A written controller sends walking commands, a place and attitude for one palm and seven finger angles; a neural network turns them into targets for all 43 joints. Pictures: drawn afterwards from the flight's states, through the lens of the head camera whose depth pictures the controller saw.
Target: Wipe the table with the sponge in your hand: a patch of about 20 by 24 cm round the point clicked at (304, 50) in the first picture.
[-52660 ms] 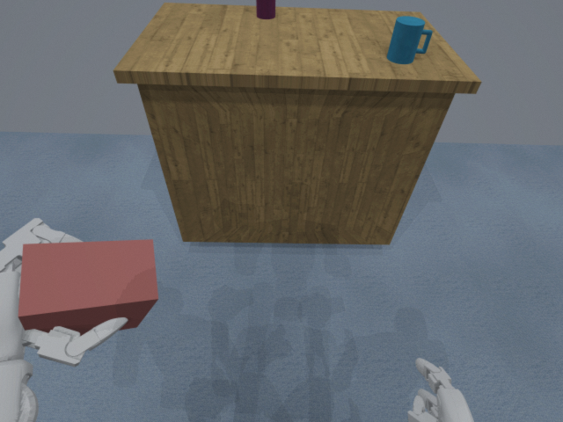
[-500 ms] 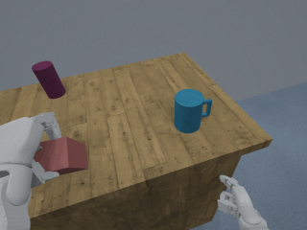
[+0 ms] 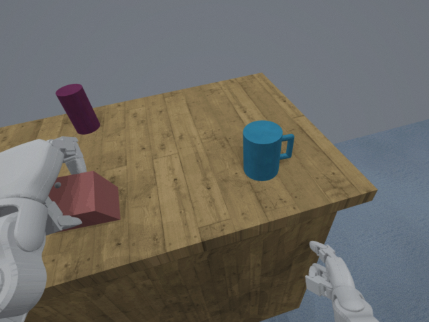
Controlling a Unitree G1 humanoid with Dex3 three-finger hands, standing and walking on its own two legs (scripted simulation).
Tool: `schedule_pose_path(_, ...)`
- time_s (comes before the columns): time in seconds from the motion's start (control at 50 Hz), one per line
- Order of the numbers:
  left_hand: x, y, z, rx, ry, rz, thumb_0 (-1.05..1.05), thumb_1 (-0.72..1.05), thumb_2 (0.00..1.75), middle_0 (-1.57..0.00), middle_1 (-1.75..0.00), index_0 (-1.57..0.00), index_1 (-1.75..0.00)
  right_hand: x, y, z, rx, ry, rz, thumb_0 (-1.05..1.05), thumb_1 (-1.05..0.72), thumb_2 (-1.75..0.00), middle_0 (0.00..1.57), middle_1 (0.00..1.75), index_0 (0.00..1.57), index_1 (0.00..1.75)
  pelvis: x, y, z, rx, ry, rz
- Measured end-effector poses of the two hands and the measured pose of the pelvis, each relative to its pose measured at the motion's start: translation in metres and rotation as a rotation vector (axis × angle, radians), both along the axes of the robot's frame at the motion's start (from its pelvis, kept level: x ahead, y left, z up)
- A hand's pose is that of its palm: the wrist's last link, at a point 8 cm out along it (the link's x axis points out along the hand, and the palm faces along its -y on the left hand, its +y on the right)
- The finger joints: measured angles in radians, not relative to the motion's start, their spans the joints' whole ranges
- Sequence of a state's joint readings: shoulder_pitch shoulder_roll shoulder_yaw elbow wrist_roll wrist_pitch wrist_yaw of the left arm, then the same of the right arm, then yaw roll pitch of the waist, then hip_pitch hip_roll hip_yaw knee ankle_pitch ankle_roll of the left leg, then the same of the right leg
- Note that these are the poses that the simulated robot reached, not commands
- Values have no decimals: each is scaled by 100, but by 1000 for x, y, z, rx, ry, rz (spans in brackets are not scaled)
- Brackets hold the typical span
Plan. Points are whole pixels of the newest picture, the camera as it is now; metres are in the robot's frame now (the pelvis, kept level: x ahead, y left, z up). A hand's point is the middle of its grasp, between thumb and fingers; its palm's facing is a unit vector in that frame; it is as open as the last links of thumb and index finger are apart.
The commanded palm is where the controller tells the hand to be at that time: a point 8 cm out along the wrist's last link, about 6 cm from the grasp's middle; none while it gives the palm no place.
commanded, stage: lift the sponge slowly off the table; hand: left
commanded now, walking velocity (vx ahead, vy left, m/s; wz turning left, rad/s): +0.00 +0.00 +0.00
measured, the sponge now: (72, 207) +0.22 +0.30 +0.14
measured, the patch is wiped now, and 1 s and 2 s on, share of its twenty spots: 0.95 0.95 0.95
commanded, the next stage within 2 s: bring the sponge back beside the body in 0.78 s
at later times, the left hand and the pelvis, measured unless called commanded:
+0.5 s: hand (53, 172) +0.22 +0.27 +0.24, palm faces +0.28 -0.07 -0.96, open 9.4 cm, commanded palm +0.16 +0.28 +0.31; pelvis -0.01 -0.01 +0.00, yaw +0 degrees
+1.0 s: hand (61, 165) +0.22 +0.26 +0.24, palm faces +0.29 -0.11 -0.95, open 9.4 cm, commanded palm +0.16 +0.28 +0.32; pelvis -0.02 +0.00 +0.00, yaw +0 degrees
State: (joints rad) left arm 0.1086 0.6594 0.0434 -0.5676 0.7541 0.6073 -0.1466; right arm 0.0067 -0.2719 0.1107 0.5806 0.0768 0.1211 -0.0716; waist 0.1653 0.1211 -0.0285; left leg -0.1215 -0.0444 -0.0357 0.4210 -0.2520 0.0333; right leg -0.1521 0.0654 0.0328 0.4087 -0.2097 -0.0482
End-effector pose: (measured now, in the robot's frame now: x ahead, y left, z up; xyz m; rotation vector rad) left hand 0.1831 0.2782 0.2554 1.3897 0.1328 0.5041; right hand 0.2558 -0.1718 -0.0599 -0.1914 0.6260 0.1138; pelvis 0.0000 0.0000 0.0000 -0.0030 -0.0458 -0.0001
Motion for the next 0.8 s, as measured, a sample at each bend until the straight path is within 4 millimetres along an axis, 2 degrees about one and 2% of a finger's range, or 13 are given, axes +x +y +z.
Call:
schedule_pose_path(0.22,1,-15,17,31,-26,-63,-1,-56,94,-85,-151,-93,-151,-4,-6,2,7,-21,-8,2,-90,-89,20,30,20,30,-5,-4,0,4,-2,-2)
schedule_pose_path(0.4,1,-5,26,40,-29,-23,-1,-56,94,-85,-151,-92,-151,-7,-11,4,8,-33,-15,2,-90,-89,20,30,20,30,-10,-7,-1,5,0,-1)
schedule_pose_path(0.5,-1,-8,27,33,-22,-41,-1,-56,94,-85,-151,-92,-151,-6,-13,4,-4,-41,-16,2,-90,-89,20,30,20,30,-12,-7,-1,5,-3,4)
schedule_pose_path(0.7,-1,-4,50,79,-77,-44,-1,-56,95,-85,-151,-92,-151,-9,-9,5,0,-40,-22,2,-90,-89,20,30,19,29,-16,-5,-1,4,-8,3)
schedule_pose_path(0.8,4,2,49,52,-66,-35,-1,-56,95,-85,-151,-92,-151,-12,-6,5,6,-40,-20,2,-90,-89,20,30,19,29,-18,-2,-1,4,-2,5)
